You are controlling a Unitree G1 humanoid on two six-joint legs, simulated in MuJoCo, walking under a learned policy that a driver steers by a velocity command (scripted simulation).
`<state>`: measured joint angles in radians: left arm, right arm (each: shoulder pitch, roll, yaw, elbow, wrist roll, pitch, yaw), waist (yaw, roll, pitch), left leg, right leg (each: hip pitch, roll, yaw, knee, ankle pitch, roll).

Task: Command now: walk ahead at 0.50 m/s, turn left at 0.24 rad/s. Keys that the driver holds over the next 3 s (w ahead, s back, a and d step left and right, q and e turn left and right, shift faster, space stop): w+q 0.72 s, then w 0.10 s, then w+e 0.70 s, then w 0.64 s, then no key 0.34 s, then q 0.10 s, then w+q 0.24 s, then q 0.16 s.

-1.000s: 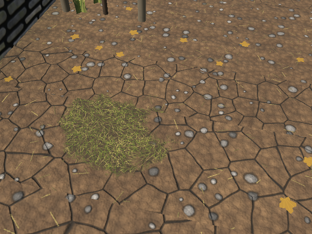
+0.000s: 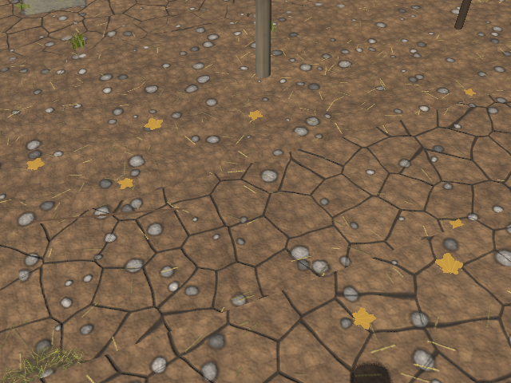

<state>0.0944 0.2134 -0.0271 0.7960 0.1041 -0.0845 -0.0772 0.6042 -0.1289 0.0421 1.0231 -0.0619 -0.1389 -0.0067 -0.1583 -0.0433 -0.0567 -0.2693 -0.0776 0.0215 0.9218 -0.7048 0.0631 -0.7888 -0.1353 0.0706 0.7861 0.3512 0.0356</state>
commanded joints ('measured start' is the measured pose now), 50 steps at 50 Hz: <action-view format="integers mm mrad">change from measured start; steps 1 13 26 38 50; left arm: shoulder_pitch -132 226 396 90 145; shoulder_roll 39 -34 79 94 47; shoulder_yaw -17 14 59 78 76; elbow -105 45 198 79 74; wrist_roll -32 12 -11 -44 -15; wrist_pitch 25 -2 -54 -32 -20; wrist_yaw -13 19 70 0 -6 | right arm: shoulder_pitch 30 -177 -539 -116 -152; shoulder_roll -211 -67 -117 -298 -152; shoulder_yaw -34 -32 -55 -174 -90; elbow -40 -98 -214 -12 -6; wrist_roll -6 4 16 14 -48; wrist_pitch -1 25 76 1 14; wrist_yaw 50 56 99 21 66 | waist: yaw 28 118 159 -26 148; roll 103 65 -1 27 91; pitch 148 123 191 107 120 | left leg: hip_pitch -450 -627 -431 473 -73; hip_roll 132 232 162 290 243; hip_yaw -245 -207 -44 -493 -146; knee -239 621 -196 -631 -601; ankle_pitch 97 581 796 545 843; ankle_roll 180 38 31 242 171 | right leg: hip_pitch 473 611 850 -37 347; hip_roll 63 -287 -179 26 53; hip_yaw -119 92 -316 -7 -54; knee -156 -522 -610 480 210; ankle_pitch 103 -394 47 -814 -278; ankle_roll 9 -299 -225 -71 -49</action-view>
